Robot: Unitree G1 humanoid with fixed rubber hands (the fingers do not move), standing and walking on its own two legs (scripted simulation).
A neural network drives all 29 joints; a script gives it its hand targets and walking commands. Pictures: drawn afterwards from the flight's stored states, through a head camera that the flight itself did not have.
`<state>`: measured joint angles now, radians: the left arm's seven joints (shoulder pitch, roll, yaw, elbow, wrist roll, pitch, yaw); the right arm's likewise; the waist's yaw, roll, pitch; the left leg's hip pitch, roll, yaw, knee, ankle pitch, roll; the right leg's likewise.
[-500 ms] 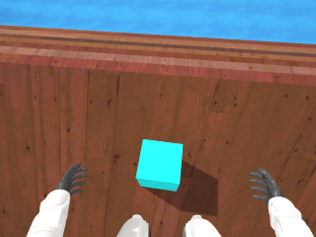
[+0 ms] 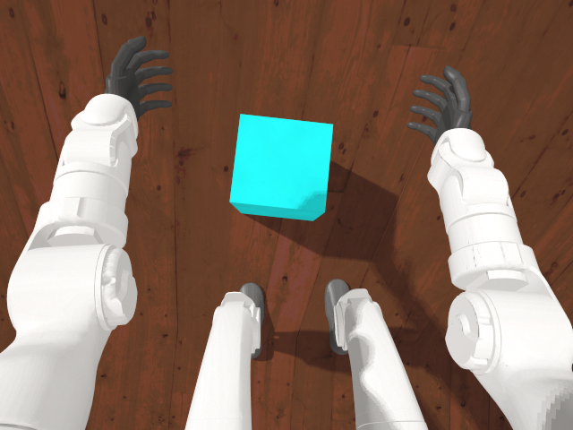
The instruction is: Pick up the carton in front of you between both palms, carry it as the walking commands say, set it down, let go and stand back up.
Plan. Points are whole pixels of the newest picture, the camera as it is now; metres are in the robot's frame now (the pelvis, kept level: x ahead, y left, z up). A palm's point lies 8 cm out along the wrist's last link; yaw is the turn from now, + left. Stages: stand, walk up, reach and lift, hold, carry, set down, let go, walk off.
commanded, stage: reach and lift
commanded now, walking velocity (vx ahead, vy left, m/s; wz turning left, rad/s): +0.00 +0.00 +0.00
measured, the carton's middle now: (281, 174) +0.52 +0.01 -0.53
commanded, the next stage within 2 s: none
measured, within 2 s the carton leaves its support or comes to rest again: leaves its support in 1.80 s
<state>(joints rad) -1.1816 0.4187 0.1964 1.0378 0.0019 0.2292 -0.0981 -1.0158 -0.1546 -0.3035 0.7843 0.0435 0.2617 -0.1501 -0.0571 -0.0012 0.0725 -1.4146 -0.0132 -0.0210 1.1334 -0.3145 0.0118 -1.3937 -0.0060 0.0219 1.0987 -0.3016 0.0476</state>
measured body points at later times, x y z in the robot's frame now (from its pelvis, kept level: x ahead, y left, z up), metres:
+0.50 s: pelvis +0.02 +0.00 -0.10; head +0.37 +0.02 +0.19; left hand +0.55 +0.20 -0.27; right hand +0.51 -0.19 -0.27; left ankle +0.09 +0.11 -0.62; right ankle +0.10 -0.15 -0.62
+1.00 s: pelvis -0.03 -0.01 -0.27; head +0.35 +0.01 -0.04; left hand +0.55 +0.19 -0.46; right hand +0.51 -0.18 -0.46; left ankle +0.09 +0.11 -0.62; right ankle +0.10 -0.15 -0.62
